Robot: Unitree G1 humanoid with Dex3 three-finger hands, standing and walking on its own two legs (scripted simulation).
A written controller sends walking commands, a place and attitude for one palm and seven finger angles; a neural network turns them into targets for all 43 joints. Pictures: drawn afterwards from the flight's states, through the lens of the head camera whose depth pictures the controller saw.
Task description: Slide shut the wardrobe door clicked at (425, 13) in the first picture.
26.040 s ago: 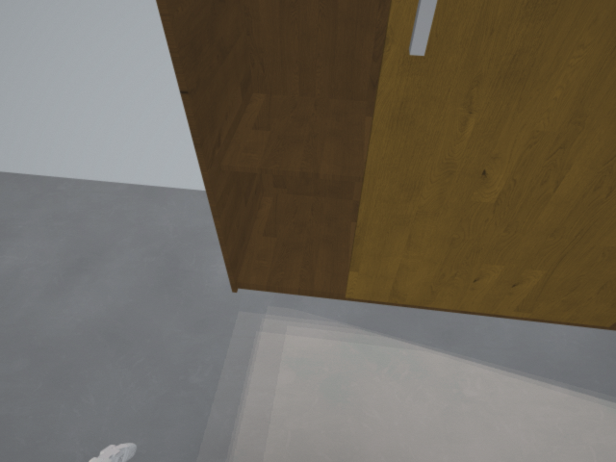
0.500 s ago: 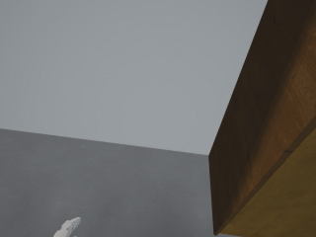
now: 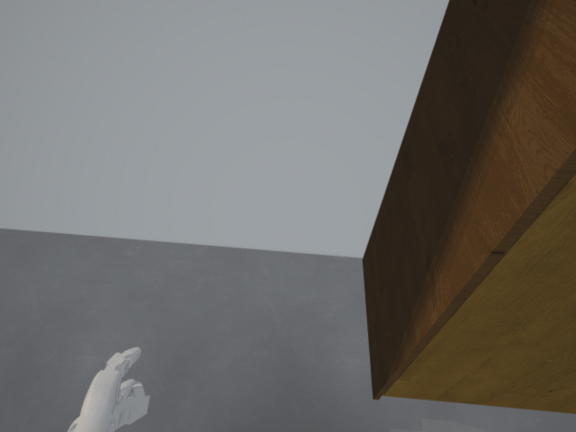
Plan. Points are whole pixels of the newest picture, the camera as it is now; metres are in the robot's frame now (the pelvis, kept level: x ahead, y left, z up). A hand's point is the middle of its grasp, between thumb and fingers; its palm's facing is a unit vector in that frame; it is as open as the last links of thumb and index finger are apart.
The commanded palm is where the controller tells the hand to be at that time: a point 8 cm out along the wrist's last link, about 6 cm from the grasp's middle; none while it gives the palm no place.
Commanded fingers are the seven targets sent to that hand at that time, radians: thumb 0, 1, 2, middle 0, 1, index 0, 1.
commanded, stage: stop walking and hold the door there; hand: right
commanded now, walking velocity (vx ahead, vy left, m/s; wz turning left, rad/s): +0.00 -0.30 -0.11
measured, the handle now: out of the picture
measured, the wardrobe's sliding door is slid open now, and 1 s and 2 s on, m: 0.00 0.00 0.00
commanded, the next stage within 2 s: loosen the grip on the handle in 1.40 s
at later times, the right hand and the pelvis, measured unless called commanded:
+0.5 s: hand out of the picture +0.30 -0.34 +0.26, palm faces +0.49 +0.87 -0.12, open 7.7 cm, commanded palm +0.26 -0.36 +0.24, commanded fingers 0.00 -0.90 -0.90 0.45 1.40 0.45 1.40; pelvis -0.04 -0.08 +0.00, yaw -1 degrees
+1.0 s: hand out of the picture +0.29 -0.34 +0.27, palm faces +0.24 +0.97 +0.00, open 7.8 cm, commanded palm +0.27 -0.34 +0.24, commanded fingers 0.00 -0.90 -0.90 0.45 1.40 0.45 1.40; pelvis -0.03 -0.16 +0.01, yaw -4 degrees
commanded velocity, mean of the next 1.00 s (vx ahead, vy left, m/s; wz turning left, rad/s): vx -0.01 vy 0.00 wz -0.04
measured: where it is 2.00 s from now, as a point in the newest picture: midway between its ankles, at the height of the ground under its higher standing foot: outside the picture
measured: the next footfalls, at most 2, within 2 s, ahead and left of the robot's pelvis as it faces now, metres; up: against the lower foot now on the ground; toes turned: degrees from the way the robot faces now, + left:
left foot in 0.34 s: -0.04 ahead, +0.07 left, +0.00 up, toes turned +9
right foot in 0.58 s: +0.00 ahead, -0.27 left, +0.00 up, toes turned -4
